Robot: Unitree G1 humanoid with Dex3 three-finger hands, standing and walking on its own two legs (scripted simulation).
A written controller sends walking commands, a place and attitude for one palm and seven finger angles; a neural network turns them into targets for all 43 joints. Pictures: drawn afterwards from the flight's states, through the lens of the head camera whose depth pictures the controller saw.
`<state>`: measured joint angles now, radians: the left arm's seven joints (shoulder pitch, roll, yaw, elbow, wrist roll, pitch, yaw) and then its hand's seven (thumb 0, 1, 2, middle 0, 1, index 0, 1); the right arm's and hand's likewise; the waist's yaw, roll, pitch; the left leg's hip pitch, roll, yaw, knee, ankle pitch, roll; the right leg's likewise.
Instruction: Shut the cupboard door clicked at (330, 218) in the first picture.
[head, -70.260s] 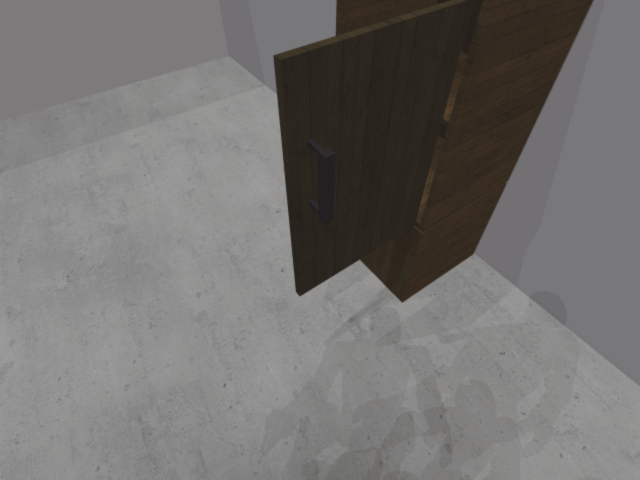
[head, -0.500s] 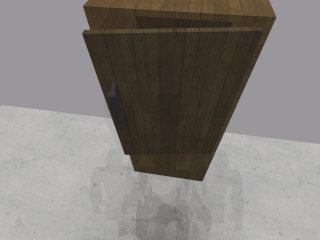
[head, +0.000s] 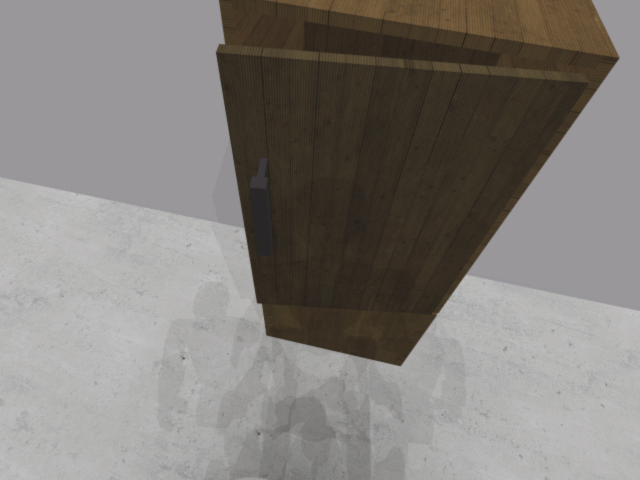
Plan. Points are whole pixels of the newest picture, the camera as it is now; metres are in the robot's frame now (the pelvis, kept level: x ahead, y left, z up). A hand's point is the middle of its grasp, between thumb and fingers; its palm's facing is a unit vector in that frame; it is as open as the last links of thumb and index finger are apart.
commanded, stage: come to a stop and stand still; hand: left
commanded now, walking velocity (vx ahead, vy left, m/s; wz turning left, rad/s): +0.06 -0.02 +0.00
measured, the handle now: (264, 209) +0.46 +0.13 +0.02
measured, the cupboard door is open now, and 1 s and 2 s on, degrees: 10 10 10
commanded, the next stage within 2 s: look again from close up in 1.60 s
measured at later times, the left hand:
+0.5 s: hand out of the picture +0.00 +0.11 -0.18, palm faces +0.02 -0.98 -0.18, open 7.3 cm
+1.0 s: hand out of the picture +0.00 +0.11 -0.18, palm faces +0.06 -0.99 -0.16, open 7.4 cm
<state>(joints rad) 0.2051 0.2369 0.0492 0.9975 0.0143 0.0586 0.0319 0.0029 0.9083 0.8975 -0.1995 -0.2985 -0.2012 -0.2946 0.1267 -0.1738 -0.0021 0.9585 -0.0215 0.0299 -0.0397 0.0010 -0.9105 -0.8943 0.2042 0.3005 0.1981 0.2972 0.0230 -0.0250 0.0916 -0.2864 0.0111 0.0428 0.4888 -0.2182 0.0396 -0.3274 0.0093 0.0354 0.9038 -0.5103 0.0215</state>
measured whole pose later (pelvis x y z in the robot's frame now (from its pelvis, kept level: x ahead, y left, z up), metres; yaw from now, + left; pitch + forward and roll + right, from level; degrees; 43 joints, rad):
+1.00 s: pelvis +0.02 -0.05 +0.00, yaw +1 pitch -1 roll +0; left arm 0.30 0.14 0.01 1.13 0.01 0.00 0.04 0.00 0.91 0.90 -0.20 -0.30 -0.20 -0.29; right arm 0.22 -0.15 -0.01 1.12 -0.01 0.00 -0.05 0.00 -0.92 -0.89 0.20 0.30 0.20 0.30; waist 0.01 -0.03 0.04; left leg -0.19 0.05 0.01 0.44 -0.23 -0.05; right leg -0.02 0.02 0.01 0.38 -0.34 -0.02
